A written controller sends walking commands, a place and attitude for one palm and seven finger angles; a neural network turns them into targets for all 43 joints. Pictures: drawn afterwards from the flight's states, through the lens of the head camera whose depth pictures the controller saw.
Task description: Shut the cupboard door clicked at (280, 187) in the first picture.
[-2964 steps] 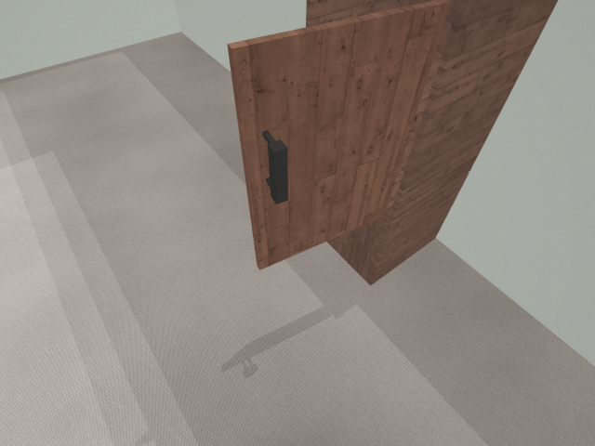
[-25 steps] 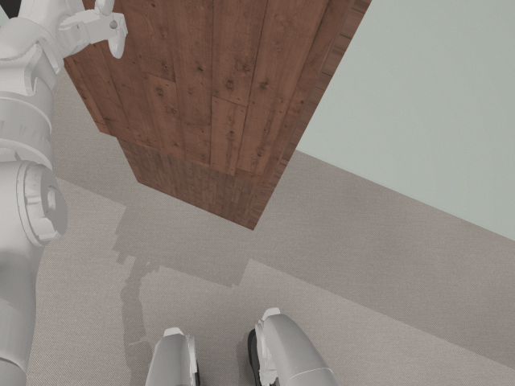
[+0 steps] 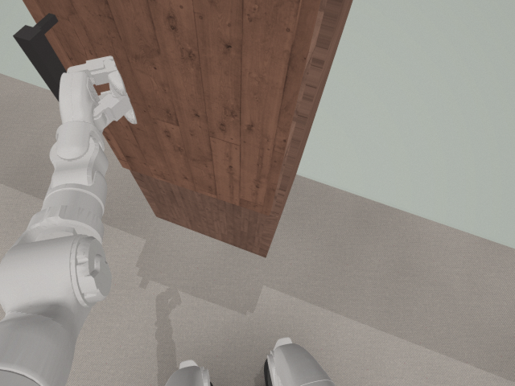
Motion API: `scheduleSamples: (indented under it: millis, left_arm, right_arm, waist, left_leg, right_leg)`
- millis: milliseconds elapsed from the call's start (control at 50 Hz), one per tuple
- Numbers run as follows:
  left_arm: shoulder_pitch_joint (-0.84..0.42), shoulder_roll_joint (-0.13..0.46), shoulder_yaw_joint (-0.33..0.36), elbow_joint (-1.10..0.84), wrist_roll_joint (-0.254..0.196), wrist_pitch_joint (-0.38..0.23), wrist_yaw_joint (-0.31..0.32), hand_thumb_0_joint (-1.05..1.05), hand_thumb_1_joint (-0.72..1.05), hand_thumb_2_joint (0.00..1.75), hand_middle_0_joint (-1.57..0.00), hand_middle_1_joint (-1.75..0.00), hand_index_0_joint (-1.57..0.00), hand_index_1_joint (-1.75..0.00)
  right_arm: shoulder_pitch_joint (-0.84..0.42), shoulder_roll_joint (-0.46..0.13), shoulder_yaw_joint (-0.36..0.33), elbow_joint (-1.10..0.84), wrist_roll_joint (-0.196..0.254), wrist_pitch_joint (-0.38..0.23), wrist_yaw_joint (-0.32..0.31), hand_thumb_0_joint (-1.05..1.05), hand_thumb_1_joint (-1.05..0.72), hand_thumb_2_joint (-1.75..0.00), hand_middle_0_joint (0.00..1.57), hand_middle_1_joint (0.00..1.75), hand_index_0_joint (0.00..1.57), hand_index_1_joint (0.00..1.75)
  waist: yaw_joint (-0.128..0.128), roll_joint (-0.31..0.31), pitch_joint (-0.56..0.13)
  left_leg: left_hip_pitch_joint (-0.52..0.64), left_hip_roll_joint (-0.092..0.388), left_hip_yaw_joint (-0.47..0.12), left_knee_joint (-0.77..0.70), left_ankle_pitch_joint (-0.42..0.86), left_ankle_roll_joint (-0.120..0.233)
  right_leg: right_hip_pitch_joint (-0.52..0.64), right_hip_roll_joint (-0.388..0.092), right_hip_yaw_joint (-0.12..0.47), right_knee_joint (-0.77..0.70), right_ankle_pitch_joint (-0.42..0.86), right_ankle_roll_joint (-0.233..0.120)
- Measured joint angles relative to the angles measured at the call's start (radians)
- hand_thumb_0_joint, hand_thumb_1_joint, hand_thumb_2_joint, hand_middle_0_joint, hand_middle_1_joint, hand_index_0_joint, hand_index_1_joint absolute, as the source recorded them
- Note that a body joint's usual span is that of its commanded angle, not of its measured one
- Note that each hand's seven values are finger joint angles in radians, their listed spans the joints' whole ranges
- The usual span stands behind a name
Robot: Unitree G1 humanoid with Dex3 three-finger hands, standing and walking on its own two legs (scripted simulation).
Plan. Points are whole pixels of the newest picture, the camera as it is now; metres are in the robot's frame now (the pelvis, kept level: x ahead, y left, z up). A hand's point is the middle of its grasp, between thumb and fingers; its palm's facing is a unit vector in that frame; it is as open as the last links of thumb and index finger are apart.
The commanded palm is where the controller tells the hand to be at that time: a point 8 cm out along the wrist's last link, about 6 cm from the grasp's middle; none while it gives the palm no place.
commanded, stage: pull the fist back off the door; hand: left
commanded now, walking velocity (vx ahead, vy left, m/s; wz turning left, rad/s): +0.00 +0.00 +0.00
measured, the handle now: (60, 62) +0.63 +0.23 +0.09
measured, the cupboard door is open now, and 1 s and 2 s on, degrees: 2 2 2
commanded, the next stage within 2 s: draw the hand back to the body in 0.34 s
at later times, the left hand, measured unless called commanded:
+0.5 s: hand (123, 133) +0.47 +0.13 +0.10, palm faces -0.01 -1.00 -0.01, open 3.1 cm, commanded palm +0.43 +0.18 +0.10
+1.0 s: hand (43, 204) +0.34 +0.18 +0.15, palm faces +0.00 -1.00 -0.06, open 3.1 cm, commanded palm +0.30 +0.23 +0.16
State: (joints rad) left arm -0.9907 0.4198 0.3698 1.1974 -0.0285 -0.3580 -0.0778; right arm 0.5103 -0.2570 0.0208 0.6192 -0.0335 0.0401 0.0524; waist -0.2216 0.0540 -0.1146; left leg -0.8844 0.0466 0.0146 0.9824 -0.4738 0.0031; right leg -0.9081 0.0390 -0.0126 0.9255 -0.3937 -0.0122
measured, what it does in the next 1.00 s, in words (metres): stands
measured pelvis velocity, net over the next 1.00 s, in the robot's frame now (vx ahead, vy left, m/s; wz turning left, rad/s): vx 0.00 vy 0.00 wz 0.04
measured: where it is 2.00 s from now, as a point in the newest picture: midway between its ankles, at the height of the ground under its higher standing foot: outside the picture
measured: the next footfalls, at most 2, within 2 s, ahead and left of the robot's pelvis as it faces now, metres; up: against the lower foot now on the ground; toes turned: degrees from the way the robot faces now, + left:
none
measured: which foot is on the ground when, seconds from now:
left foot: down 0.00-1.00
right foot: down 0.00-1.00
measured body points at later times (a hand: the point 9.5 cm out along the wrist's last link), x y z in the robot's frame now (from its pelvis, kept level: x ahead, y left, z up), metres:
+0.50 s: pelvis -0.01 +0.00 +0.00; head +0.08 +0.01 +0.44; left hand +0.47 +0.18 +0.10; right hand +0.08 -0.25 -0.12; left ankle -0.01 +0.12 -0.68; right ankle +0.02 -0.11 -0.68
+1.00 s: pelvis +0.00 +0.00 +0.04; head +0.01 -0.02 +0.49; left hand +0.34 +0.24 +0.16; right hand +0.14 -0.26 -0.06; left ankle -0.01 +0.12 -0.68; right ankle +0.02 -0.11 -0.68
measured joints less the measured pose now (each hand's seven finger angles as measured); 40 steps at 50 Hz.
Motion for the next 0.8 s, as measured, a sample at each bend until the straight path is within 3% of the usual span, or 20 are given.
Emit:
scheduleSamples:
  millis: [120, 280, 400, 540, 700, 800]
  left_arm:
    - [0.130, -0.074, -0.061, -0.098, -0.054, -0.035, -0.021, 0.02, 0.90, 0.90, -1.30, -1.50, -1.30, -1.50]
    - [0.198, -0.138, -0.136, -0.150, -0.064, -0.062, -0.016, 0.02, 0.90, 0.90, -1.30, -1.50, -1.30, -1.50]
    - [0.172, -0.155, -0.165, -0.121, -0.065, -0.054, -0.005, 0.02, 0.90, 0.90, -1.31, -1.50, -1.30, -1.50]
    - [0.149, -0.141, -0.130, -0.110, -0.060, -0.049, -0.010, 0.02, 0.90, 0.90, -1.30, -1.50, -1.30, -1.50]
    - [0.423, -0.150, -0.122, -0.401, -0.126, 0.024, -0.063, 0.02, 0.90, 0.90, -1.30, -1.50, -1.30, -1.50]
    - [0.563, -0.146, -0.147, -0.551, -0.158, 0.071, -0.085, 0.02, 0.90, 0.90, -1.30, -1.50, -1.30, -1.50]
  right_arm:
    - [-0.041, -0.016, -0.027, 0.000, 0.014, 0.006, -0.012, 0.00, -0.90, -0.90, 0.20, 0.30, 0.20, 0.30]
    - [-0.152, -0.019, -0.038, -0.003, 0.028, -0.002, -0.031, 0.00, -0.91, -0.90, 0.20, 0.30, 0.20, 0.30]
    - [-0.206, 0.000, -0.021, -0.010, 0.033, -0.009, -0.038, 0.00, -0.91, -0.90, 0.20, 0.30, 0.20, 0.30]
    - [-0.200, 0.024, 0.003, -0.017, 0.032, -0.009, -0.036, 0.00, -0.90, -0.90, 0.20, 0.30, 0.20, 0.30]
    - [-0.115, 0.018, -0.002, -0.034, 0.063, 0.020, -0.050, 0.00, -0.90, -0.90, 0.20, 0.30, 0.20, 0.30]
    - [-0.112, 0.006, -0.002, -0.030, 0.078, 0.007, -0.076, 0.01, -0.90, -0.90, 0.20, 0.30, 0.20, 0.30]
  waist:
    - [0.047, -0.018, -0.001]
    - [0.081, -0.034, -0.007]
    - [0.093, -0.032, -0.007]
    - [0.088, -0.030, -0.008]
    - [0.120, -0.010, -0.003]
    - [0.137, -0.012, 0.013]
  left_leg:
    - [0.059, -0.008, -0.006, -0.028, 0.006, -0.002]
    - [0.083, -0.021, -0.019, -0.014, 0.000, -0.001]
    - [0.088, -0.030, -0.022, -0.006, 0.002, 0.000]
    - [0.077, -0.030, -0.011, -0.002, 0.007, 0.000]
    - [0.214, -0.018, 0.017, -0.100, 0.029, 0.001]
    - [0.311, -0.019, 0.005, -0.168, 0.054, -0.003]
  right_leg:
    - [0.061, -0.008, -0.006, -0.023, -0.002, -0.001]
    - [0.090, -0.020, -0.018, -0.005, -0.016, 0.001]
    - [0.096, -0.030, -0.021, 0.009, -0.020, 0.002]
    - [0.076, -0.030, -0.010, 0.023, -0.017, 0.001]
    - [0.196, -0.015, 0.018, -0.064, 0.011, 0.001]
    - [0.300, -0.016, 0.007, -0.135, 0.033, -0.002]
